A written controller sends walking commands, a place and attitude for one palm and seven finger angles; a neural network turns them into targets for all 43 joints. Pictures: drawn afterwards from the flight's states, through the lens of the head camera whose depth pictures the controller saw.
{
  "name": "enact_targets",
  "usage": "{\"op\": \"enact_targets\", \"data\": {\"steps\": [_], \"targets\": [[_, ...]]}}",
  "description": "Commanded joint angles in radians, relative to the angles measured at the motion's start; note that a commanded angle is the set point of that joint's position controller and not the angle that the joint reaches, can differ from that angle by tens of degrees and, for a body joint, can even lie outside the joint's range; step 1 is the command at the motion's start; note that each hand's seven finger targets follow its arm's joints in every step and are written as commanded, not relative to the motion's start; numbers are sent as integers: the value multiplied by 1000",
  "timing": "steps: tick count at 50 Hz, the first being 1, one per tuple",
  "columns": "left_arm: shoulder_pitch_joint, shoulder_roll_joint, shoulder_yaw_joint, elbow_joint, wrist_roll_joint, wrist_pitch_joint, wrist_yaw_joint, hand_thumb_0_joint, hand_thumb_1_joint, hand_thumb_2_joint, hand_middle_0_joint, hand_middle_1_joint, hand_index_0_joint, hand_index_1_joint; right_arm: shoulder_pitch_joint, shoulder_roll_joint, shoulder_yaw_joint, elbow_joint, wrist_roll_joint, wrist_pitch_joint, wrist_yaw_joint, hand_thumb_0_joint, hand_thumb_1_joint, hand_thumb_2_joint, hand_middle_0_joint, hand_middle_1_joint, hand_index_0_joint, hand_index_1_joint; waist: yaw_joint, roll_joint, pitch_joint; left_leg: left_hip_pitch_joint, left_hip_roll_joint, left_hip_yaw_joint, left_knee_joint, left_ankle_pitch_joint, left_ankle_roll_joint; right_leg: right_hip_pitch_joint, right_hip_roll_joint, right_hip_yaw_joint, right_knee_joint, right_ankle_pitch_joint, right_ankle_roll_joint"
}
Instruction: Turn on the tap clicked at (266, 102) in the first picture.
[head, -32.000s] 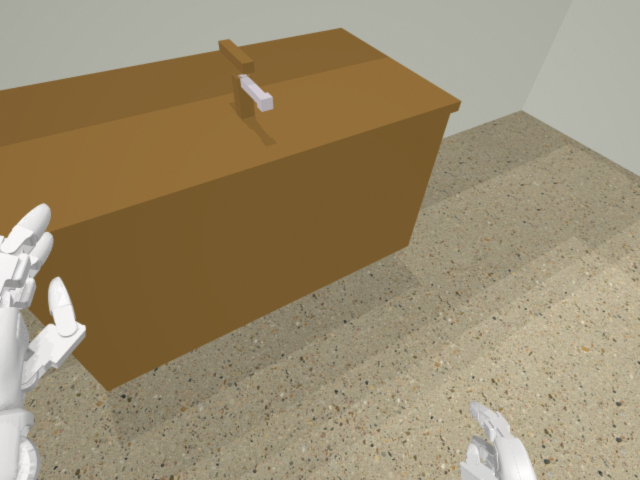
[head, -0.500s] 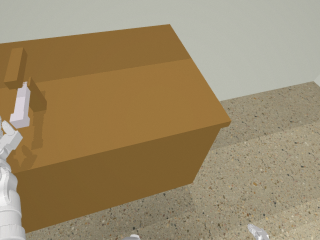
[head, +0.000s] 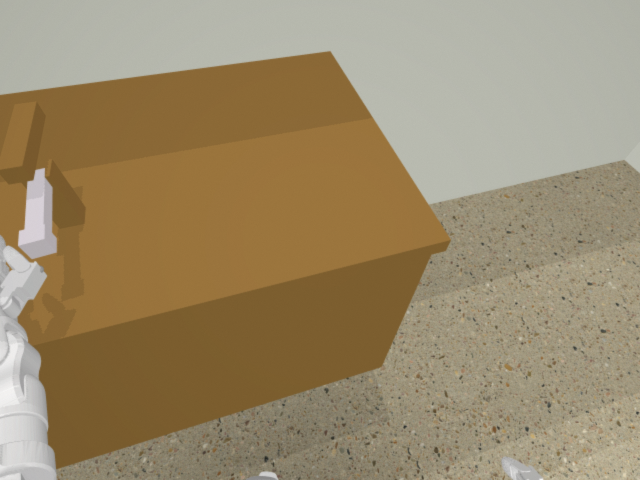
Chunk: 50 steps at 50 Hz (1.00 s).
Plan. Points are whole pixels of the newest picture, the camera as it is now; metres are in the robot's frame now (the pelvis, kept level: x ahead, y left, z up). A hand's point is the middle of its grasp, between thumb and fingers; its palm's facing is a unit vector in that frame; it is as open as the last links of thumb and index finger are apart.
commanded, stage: push the lever round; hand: left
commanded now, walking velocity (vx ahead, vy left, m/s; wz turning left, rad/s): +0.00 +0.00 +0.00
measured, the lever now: (38, 241) +0.37 +0.37 +0.08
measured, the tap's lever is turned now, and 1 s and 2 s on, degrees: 5 31 56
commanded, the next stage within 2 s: none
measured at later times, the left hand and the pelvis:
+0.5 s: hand (71, 259) +0.35 +0.32 +0.08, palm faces +0.68 -0.73 -0.06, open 7.6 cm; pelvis +0.00 +0.01 +0.00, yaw +0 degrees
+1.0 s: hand (104, 246) +0.37 +0.29 +0.08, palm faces +0.77 -0.64 -0.06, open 7.6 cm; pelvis +0.00 +0.01 +0.00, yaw +0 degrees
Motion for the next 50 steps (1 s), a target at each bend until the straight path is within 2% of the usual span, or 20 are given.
{"op": "enact_targets", "data": {"steps": [1,5,9,10,21,23,26,29,30,33,34,35,39,40,41,44,45,47,49,50], "targets": [[-283,259,0,-256,10,-85,35,0,900,900,-150,-150,-150,-150,0,-140,-53,-102,0,-36,-12,0,-900,-900,200,300,200,300,-15,86,-252,137,-16,-3,-112,216,33,145,-13,78,-103,228,31],[-302,207,-49,-289,36,-78,88,0,900,900,-150,-150,-150,-150,-9,-139,-52,-103,-5,-36,-10,0,-900,-900,200,300,200,300,-22,99,-250,164,-11,-15,-120,214,28,118,-12,68,-102,208,27],[-300,193,-47,-276,45,-65,139,0,900,900,-150,-150,-150,-150,-17,-137,-50,-107,-9,-32,-8,0,-900,-900,200,300,200,300,-18,45,-245,142,-15,-14,-129,198,26,140,-14,66,-107,202,29],[-290,217,-20,-271,52,-62,154,0,900,900,-150,-150,-150,-150,-19,-138,-51,-102,-9,-28,-10,0,-900,-900,200,300,200,300,-11,60,-246,139,-14,-15,-127,202,26,144,-16,69,-107,204,28],[-342,89,-125,-346,100,-70,262,0,900,900,-150,-150,-150,-150,-33,-118,-50,-103,-23,-24,6,0,-900,-900,200,300,200,300,-22,98,-271,202,-7,-27,-128,278,1,131,-12,53,-92,231,19],[-296,79,-119,-330,101,-66,282,0,900,900,-150,-150,-150,-150,-34,-119,-53,-102,-26,-25,9,0,-900,-900,200,300,200,300,-11,70,-272,198,-5,-28,-127,296,-2,140,-9,49,-91,243,17],[-371,33,-168,-348,117,-65,315,0,900,900,-150,-150,-150,-150,-43,-116,-51,-97,-27,-25,11,0,-900,-900,200,300,200,300,-33,82,-254,202,-5,-32,-127,271,-6,112,-13,49,-92,218,20],[-359,38,-153,-329,131,-55,353,0,900,900,-150,-150,-150,-150,-47,-117,-55,-96,-31,-24,12,0,-900,-900,200,300,200,300,-24,47,-261,191,-6,-34,-132,261,-8,125,-13,45,-94,210,18],[-350,41,-154,-331,143,-52,365,0,900,900,-150,-150,-150,-150,-49,-118,-53,-94,-32,-22,11,0,-900,-900,200,300,200,300,-16,70,-258,190,-6,-35,-134,270,-10,126,-14,46,-94,209,16],[-352,26,-154,-324,153,-41,400,0,900,900,-150,-150,-150,-150,-48,-113,-57,-95,-36,-19,16,0,-900,-900,200,300,200,300,-15,51,-291,192,-9,-28,-127,290,-11,144,-14,46,-90,234,18],[-388,4,-181,-339,158,-41,408,0,900,900,-150,-150,-150,-150,-53,-110,-55,-95,-36,-19,18,0,-900,-900,200,300,200,300,-26,66,-286,198,-9,-29,-125,288,-15,134,-16,46,-91,232,18],[-365,30,-147,-323,164,-38,422,0,900,900,-150,-150,-150,-150,-49,-112,-57,-90,-39,-16,17,0,-900,-900,200,300,200,300,-11,67,-281,189,-9,-28,-128,293,-13,145,-15,48,-93,235,16],[-389,-2,-171,-313,175,-34,455,0,900,900,-150,-150,-150,-150,-54,-107,-57,-91,-40,-14,24,0,-900,-900,200,300,200,300,-20,44,-279,180,-8,-23,-128,281,-11,149,-16,47,-97,238,17],[-379,6,-160,-320,184,-33,464,0,900,900,-150,-150,-150,-150,-56,-107,-59,-90,-41,-12,22,0,-900,-900,200,300,200,300,-12,76,-284,186,-7,-25,-128,293,-13,146,-16,49,-92,235,15],[-407,-35,-197,-316,184,-31,471,0,900,900,-150,-150,-150,-150,-56,-104,-56,-90,-42,-12,24,0,-900,-900,200,300,200,300,-30,52,-278,187,-8,-26,-127,278,-11,135,-17,47,-96,227,19],[-431,-37,-194,-291,192,-32,496,0,900,900,-150,-150,-150,-150,-57,-105,-60,-85,-46,-13,25,0,-900,-900,200,300,200,300,-31,29,-271,171,-10,-19,-127,252,-4,142,-18,51,-105,222,19],[-422,-6,-165,-304,201,-35,509,0,900,900,-150,-150,-150,-150,-58,-106,-62,-83,-46,-11,24,0,-900,-900,200,300,200,300,-19,50,-283,179,-9,-23,-128,264,-6,147,-18,52,-102,222,16],[-448,-62,-211,-297,208,-33,523,0,900,900,-150,-150,-150,-150,-56,-100,-63,-80,-48,-14,28,0,-900,-900,200,300,200,300,-30,49,-301,192,-9,-21,-121,286,-10,142,-18,48,-94,239,17],[-444,-63,-208,-280,215,-29,538,0,900,900,-150,-150,-150,-150,-55,-100,-63,-76,-51,-12,30,0,-900,-900,200,300,200,300,-29,48,-293,181,-11,-19,-120,278,-8,142,-19,49,-98,237,17],[-460,-26,-176,-265,222,-26,549,0,900,900,-150,-150,-150,-150,-53,-104,-64,-68,-52,-8,27,0,-900,-900,200,300,200,300,-31,45,-280,172,-10,-19,-120,273,-5,143,-20,53,-103,238,18]]}}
